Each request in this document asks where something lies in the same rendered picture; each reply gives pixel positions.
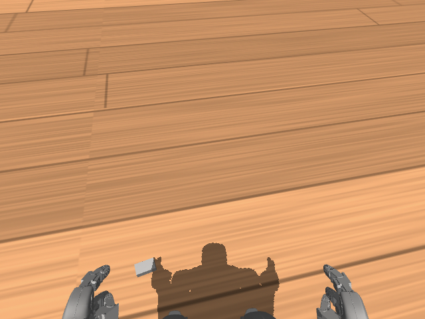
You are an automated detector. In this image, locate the small box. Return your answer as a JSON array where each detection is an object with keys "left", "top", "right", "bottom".
[{"left": 134, "top": 258, "right": 157, "bottom": 277}]

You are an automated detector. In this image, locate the right robot hand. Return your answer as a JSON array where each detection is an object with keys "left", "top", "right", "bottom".
[{"left": 316, "top": 265, "right": 369, "bottom": 319}]

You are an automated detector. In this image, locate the left robot hand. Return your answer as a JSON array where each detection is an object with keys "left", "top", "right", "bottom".
[{"left": 62, "top": 265, "right": 119, "bottom": 319}]

